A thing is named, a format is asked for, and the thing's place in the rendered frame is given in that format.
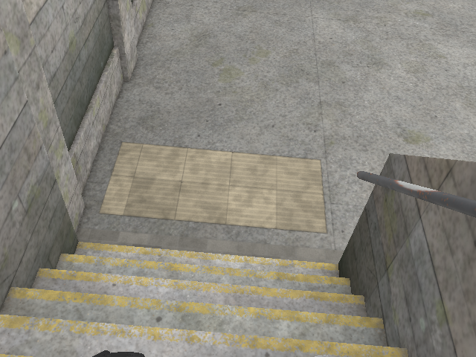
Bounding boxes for stairs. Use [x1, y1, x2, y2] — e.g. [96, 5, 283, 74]
[0, 242, 408, 357]

